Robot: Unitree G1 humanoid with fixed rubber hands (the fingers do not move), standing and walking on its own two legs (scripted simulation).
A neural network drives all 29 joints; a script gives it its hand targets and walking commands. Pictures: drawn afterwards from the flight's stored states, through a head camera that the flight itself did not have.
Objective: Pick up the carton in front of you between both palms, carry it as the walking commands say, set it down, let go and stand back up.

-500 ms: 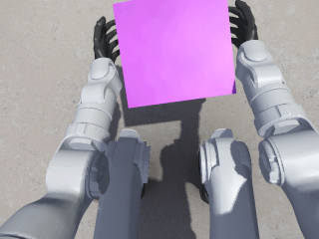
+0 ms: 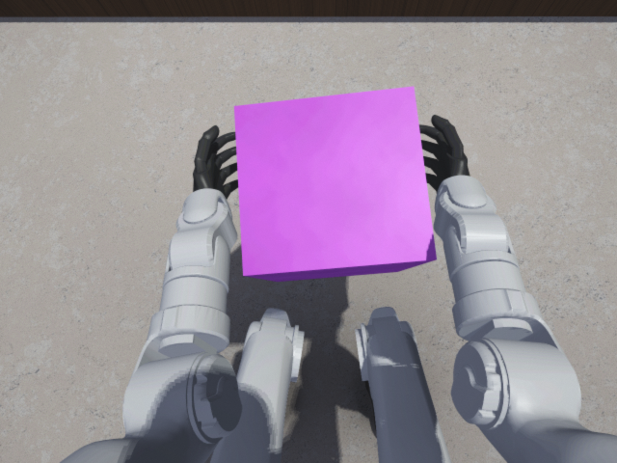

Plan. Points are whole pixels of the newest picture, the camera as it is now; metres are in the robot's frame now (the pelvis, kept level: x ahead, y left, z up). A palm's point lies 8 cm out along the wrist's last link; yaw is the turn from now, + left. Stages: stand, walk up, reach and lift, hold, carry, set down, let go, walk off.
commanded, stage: reach and lift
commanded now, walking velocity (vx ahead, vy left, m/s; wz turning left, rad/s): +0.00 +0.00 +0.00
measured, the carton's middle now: (331, 204) +0.46 -0.01 -0.14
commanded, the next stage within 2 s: none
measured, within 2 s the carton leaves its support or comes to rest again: neither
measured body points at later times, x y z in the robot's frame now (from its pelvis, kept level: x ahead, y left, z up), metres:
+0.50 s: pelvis +0.05 +0.00 +0.14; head +0.18 -0.01 +0.57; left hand +0.43 +0.15 +0.10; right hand +0.44 -0.16 +0.09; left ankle +0.10 +0.13 -0.47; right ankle +0.10 -0.13 -0.47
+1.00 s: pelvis +0.10 +0.00 +0.26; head +0.10 +0.00 +0.71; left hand +0.41 +0.15 +0.25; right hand +0.40 -0.16 +0.24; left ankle +0.10 +0.13 -0.47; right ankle +0.10 -0.13 -0.47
